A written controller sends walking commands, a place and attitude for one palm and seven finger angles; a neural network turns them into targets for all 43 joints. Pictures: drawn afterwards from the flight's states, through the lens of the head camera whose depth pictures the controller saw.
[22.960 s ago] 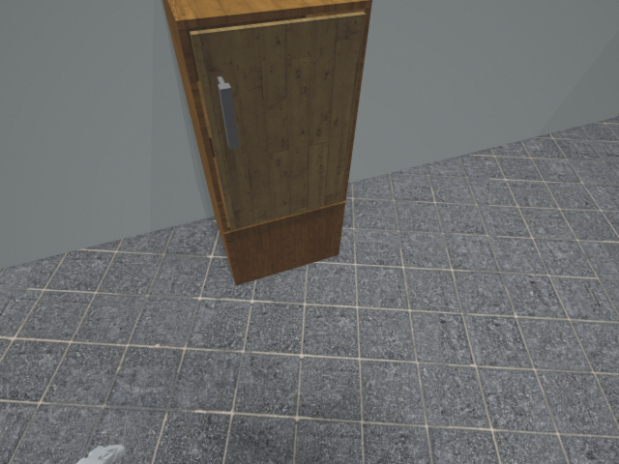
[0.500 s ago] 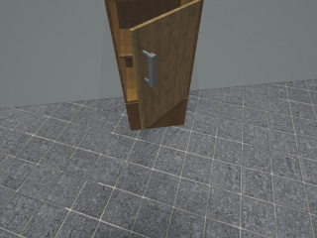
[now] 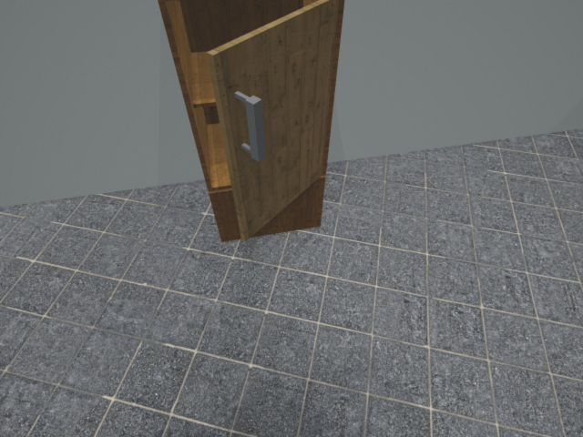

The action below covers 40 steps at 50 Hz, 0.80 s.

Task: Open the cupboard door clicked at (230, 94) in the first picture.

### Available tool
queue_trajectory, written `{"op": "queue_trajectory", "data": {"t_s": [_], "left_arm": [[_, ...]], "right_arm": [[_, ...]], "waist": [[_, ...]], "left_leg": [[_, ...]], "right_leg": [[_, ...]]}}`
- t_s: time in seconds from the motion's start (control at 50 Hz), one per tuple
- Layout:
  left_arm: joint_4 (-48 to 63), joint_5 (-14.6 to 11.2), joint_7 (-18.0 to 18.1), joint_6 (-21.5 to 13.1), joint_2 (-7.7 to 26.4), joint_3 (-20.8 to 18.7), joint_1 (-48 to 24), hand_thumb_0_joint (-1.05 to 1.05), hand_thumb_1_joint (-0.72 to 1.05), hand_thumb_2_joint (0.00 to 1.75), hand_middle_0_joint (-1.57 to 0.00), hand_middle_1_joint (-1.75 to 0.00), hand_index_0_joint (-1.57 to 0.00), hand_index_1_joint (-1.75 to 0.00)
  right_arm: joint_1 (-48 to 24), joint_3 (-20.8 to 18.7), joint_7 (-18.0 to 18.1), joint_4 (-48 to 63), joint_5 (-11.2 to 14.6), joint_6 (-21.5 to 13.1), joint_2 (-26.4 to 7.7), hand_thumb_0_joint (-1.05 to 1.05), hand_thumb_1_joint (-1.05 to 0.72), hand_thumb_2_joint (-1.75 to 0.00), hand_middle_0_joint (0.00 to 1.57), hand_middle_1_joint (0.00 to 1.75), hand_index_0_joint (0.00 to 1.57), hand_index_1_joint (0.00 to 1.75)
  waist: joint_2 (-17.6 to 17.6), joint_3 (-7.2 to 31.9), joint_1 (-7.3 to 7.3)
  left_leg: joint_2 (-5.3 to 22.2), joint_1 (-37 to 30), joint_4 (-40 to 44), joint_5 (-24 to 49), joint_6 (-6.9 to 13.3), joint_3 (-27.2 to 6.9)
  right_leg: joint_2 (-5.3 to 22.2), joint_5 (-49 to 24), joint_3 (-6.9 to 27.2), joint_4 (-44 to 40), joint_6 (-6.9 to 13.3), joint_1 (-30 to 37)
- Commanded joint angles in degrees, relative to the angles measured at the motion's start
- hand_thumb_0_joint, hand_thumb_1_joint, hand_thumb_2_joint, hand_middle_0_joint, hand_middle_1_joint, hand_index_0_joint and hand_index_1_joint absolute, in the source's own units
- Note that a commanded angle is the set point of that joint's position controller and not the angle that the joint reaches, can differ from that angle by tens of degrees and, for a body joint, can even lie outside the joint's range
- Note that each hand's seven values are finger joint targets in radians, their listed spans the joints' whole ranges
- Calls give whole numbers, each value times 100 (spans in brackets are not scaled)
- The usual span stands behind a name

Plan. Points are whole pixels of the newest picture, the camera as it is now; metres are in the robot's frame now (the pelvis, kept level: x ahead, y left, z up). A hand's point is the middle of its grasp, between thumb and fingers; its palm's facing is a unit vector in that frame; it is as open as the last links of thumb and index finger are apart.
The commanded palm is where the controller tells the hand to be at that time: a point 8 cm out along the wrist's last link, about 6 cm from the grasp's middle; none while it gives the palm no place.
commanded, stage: walk to a spot facing it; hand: left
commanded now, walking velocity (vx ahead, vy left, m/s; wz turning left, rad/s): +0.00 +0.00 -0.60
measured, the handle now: (249, 126) +0.72 +0.14 -0.01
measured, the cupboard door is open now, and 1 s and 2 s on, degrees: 38 38 38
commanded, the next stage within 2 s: none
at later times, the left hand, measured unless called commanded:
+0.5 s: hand out of the picture +0.04 +0.17 -0.16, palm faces -0.23 -0.93 -0.29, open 7.4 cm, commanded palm none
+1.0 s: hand (227, 434) +0.15 +0.12 -0.17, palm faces -0.52 -0.80 -0.30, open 7.4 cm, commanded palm none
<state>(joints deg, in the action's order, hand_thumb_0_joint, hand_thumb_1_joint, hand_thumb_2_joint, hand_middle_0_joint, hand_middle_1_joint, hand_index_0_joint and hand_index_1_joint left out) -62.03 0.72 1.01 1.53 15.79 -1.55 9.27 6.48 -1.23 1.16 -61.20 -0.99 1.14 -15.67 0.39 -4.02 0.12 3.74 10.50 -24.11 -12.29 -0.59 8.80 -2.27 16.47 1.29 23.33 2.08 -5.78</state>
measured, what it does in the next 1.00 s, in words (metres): steps on the spot, turning right: left foot, then right foot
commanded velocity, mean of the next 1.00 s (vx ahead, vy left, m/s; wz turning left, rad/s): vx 0.04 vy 0.00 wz -0.60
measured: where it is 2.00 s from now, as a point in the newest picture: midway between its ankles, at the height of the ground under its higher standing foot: outside the picture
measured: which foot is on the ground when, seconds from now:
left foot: down 0.00-0.26, up 0.28-0.66, down 0.68-0.94, up 0.96-1.00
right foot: down 0.00-0.66, up 0.68-0.92, down 0.94-1.00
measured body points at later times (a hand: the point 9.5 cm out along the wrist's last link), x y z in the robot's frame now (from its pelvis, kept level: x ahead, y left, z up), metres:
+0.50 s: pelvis -0.03 -0.03 +0.00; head +0.03 -0.06 +0.44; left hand +0.06 +0.22 -0.14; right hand +0.00 -0.30 -0.15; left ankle -0.01 +0.13 -0.67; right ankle -0.04 -0.11 -0.74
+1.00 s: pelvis -0.05 -0.03 -0.02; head -0.01 -0.07 +0.42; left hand +0.18 +0.16 -0.15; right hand -0.13 -0.30 -0.17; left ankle +0.01 +0.13 -0.71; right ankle -0.10 -0.13 -0.74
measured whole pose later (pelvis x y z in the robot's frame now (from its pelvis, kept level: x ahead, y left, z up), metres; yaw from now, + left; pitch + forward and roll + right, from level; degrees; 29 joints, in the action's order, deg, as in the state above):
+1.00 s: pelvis -0.05 -0.03 -0.02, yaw -35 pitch +1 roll +0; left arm -50.5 1.2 -1.8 2.0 15.8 -4.5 9.8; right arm 10.3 -3.0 0.8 -50.9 -1.0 2.8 -15.7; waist 1.9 -6.6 -0.8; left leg 7.1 22.5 -53.8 -30.5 -3.5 1.4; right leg -1.1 17.7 -0.2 38.3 2.1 -20.4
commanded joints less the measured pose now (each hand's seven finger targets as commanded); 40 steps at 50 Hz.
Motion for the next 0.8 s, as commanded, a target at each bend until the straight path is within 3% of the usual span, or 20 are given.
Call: {"op": "queue_trajectory", "data": {"t_s": [0.0,0.06,0.12,0.18,0.2,0.22,0.24,0.26,0.3,0.34,0.42,0.52,0.56,0.6,0.62,0.64,0.66,0.7,0.72,0.78], "left_arm": [[561,31,13,8,919,-271,207,0,90,90,-20,-30,-20,-30],[772,35,-33,50,762,-305,168,0,90,90,-20,-30,-20,-30],[977,32,-105,149,461,-320,70,0,90,90,-20,-30,-20,-30],[988,54,-181,152,335,-363,373,0,90,90,-20,-30,-20,-30],[900,61,-191,137,354,-396,737,0,90,90,-20,-30,-20,-30],[790,98,-173,103,572,-471,1138,0,90,90,-20,-30,-20,-30],[811,189,-69,41,1229,-596,1224,0,90,90,-20,-30,-20,-30],[870,102,-6,25,1325,-606,1197,0,90,90,-20,-30,-20,-30],[1105,72,4,26,1109,-576,529,0,90,90,-20,-30,-20,-30],[1171,66,69,-38,822,-527,360,0,90,90,-20,-30,-20,-30],[1063,78,109,-78,803,-548,749,0,90,90,-20,-30,-20,-30],[1067,111,47,-14,855,-601,748,0,90,90,-20,-30,-20,-30],[1132,105,43,12,857,-608,552,0,90,90,-20,-30,-20,-30],[1224,46,19,39,787,-577,262,0,90,90,-20,-30,-20,-30],[1313,3,-5,48,486,-522,306,0,90,90,-20,-30,-20,-30],[1469,-58,-107,42,299,-449,270,0,90,90,-20,-30,-20,-30],[1540,22,-133,54,556,-489,-70,0,90,90,-20,-30,-20,-30],[1501,96,-239,67,468,-538,92,0,90,90,-20,-30,-20,-30],[1439,90,-265,108,456,-536,49,0,90,90,-20,-30,-20,-30],[1550,53,-346,128,294,-452,29,0,90,90,-20,-30,-20,-30]], "right_arm": [[366,-302,112,415,-24,40,-796,0,-90,-90,20,30,20,30],[471,-373,129,550,-47,36,-880,0,-90,-90,20,30,20,30],[573,-412,122,612,-98,-44,-992,0,-90,-90,20,30,20,30],[133,-430,107,811,-130,-71,-959,0,-90,-90,20,30,20,30],[-59,-426,99,869,-109,-44,-950,0,-90,-90,20,30,20,30],[-336,-423,94,988,-50,1,-867,0,-90,-90,20,30,20,30],[-267,-371,81,1172,10,44,-346,0,-90,-90,20,30,20,30],[-406,-367,47,1261,19,89,-418,0,-90,-90,20,30,20,30],[-213,-398,-17,1145,35,110,-379,0,-90,-90,20,30,20,30],[-138,-400,29,1073,5,80,-357,0,-90,-90,20,30,20,30],[-251,-321,74,1184,70,48,-121,0,-90,-90,20,30,20,30],[-343,-329,89,1331,110,9,-79,0,-90,-90,20,30,20,30],[-103,-318,117,1298,133,-27,-117,0,-90,-90,20,30,20,30],[393,-340,162,1136,137,-69,-227,0,-90,-90,20,30,20,30],[494,-409,199,1100,95,-117,-587,0,-90,-90,20,30,20,30],[606,-499,219,1216,-17,-139,-1129,0,-90,-90,20,30,20,30],[627,-475,237,1265,-75,-107,-1180,0,-90,-90,20,30,20,30],[156,-406,202,1466,-150,-147,-906,0,-90,-90,20,30,20,30],[29,-383,199,1500,-140,-153,-855,0,-90,-90,20,30,20,30],[130,-390,186,1473,-167,-131,-848,0,-90,-90,20,30,20,30]], "waist": [[-2,435,75],[511,410,93],[1367,387,54],[916,440,-239],[569,509,-439],[-361,361,-687],[-2507,275,-682],[-2155,86,-712],[-981,8,-255],[-883,403,-117],[-576,913,-230],[-1078,705,-275],[-937,783,-126],[-598,864,159],[529,891,172],[2088,790,204],[1495,471,287],[756,420,-63],[1187,325,-129],[1418,454,-101]], "left_leg": [[678,-630,-345,1213,117,-425],[1114,-663,-53,889,356,-733],[2189,-525,741,1120,1070,-1307],[2041,226,269,1013,798,-669],[1768,541,-206,682,556,-364],[1224,1192,-1133,-174,209,-38],[89,2156,-2768,-2082,-246,375],[-164,2298,-3911,-2474,-190,-523],[57,2363,-4489,-1617,-183,-904],[74,2344,-4420,-1238,-262,-1056],[-113,1977,-3282,-1374,-325,-959],[-290,1550,-2320,-1347,-246,-1004],[-317,1093,-1516,-1200,-197,-1073],[-279,-309,-131,-255,-156,-1052],[586,-1158,613,-347,81,-1957],[2102,-1278,1102,68,677,-3380],[2496,-483,1017,578,1133,-3474],[1897,181,789,1100,1144,-2471],[1639,324,640,1371,987,-2061],[1218,60,144,2177,682,-1078]], "right_leg": [[803,-2613,833,292,111,-884],[462,-1679,687,1021,43,-1430],[274,1627,3,3038,-122,-1913],[534,1350,-103,2469,-104,-1159],[462,707,-232,1772,-126,-657],[529,-375,131,671,-72,-256],[1840,-1156,2528,-722,333,-161],[2197,-1880,3229,-959,717,-501],[1789,-516,2794,-769,1041,-903],[1516,-1909,2433,-351,915,-415],[1365,-3439,2300,18,958,363],[1194,-2852,2611,-119,908,35],[1128,-2836,2691,2,803,-183],[802,-2150,2470,329,379,-1146],[174,-740,1931,874,56,-2216],[-366,1639,747,2280,-322,-3008],[-83,1857,463,3388,-453,-2894],[78,1330,200,4111,-526,-2592],[160,1200,151,4157,-536,-2599],[212,1082,-303,3090,-516,-2130]]}}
